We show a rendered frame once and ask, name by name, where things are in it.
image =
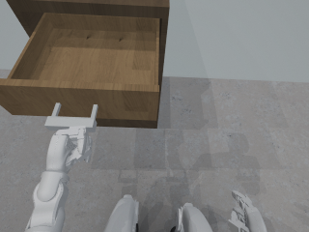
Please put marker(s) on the cabinet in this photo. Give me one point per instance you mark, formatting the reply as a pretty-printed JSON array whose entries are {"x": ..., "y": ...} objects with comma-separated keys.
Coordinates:
[{"x": 29, "y": 13}]

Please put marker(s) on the robot left forearm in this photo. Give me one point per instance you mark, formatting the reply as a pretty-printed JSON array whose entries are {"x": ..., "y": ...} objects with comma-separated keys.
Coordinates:
[{"x": 49, "y": 198}]

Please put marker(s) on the robot right thigh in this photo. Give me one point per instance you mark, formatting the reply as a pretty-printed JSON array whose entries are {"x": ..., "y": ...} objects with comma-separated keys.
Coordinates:
[{"x": 190, "y": 219}]

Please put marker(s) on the robot thigh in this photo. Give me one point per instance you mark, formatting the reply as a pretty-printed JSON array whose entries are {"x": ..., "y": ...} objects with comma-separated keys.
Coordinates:
[
  {"x": 190, "y": 219},
  {"x": 124, "y": 216}
]

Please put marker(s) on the robot left thigh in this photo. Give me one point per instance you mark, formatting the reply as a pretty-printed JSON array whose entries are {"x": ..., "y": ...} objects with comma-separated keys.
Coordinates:
[{"x": 124, "y": 216}]

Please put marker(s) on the drawer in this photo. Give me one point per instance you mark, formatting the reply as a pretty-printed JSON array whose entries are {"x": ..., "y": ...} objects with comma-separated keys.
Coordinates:
[{"x": 80, "y": 60}]

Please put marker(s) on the robot right hand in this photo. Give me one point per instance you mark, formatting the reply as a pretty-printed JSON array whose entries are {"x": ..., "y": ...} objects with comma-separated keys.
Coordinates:
[{"x": 250, "y": 220}]

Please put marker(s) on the robot left hand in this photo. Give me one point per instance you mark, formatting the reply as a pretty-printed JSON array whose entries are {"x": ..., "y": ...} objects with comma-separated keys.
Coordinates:
[{"x": 74, "y": 140}]

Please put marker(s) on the handle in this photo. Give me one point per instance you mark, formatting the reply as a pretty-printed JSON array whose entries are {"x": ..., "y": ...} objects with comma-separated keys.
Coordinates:
[{"x": 55, "y": 122}]

